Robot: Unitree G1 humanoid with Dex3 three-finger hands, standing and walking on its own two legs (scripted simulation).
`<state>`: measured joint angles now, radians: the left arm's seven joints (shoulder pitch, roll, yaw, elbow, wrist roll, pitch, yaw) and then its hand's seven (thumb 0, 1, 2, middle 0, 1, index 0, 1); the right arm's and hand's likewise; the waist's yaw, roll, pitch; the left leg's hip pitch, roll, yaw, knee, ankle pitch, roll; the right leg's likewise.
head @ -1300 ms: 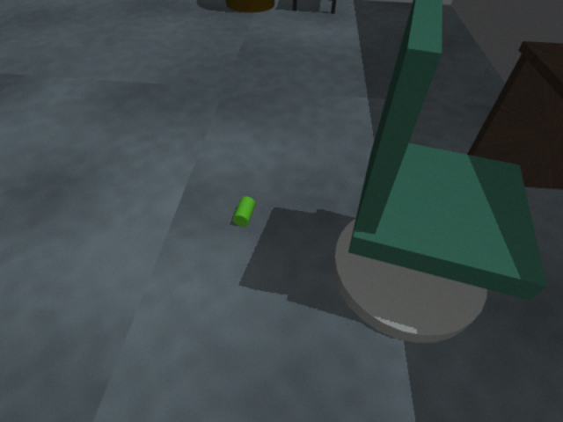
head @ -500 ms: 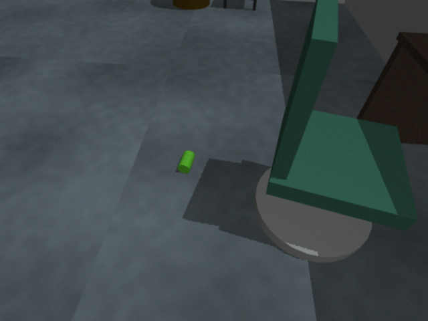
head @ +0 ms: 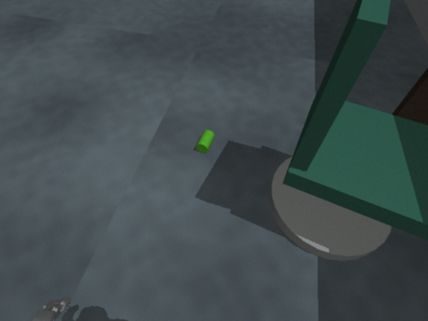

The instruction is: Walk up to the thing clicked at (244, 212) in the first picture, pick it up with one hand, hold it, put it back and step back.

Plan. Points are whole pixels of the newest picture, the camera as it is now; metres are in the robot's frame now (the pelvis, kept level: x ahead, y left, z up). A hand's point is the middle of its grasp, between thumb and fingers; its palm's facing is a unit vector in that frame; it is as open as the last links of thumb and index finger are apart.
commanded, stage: walk up
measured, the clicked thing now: (205, 141) +1.16 -0.02 -0.73
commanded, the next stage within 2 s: stand in 1.80 s
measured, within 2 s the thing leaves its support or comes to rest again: neither
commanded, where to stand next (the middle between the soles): +0.05 +0.03 m, yaw +37 degrees
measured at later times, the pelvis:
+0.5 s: pelvis +0.00 +0.01 -0.01, yaw +19 degrees
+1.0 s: pelvis -0.02 +0.01 -0.02, yaw +33 degrees
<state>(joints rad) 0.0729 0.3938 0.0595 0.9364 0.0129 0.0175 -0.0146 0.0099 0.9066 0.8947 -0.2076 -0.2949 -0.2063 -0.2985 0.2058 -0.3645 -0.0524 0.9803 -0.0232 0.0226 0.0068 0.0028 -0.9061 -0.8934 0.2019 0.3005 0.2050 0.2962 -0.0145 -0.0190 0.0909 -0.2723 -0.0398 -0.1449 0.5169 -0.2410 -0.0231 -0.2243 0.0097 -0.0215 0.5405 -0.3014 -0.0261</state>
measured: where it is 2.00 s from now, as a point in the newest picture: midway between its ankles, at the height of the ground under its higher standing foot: outside the picture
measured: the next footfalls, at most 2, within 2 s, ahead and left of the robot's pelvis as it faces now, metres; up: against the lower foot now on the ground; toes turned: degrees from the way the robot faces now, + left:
left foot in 0.34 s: +0.02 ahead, +0.15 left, +0.00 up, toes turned +15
right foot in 0.66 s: +0.11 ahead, -0.12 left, +0.00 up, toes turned +23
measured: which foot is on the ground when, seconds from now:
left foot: down 0.00-0.02, up 0.04-0.32, down 0.34-0.66, up 0.68-0.94, down 0.96-1.00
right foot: down 0.00-0.36, up 0.38-0.64, down 0.66-0.98, up 1.00-1.00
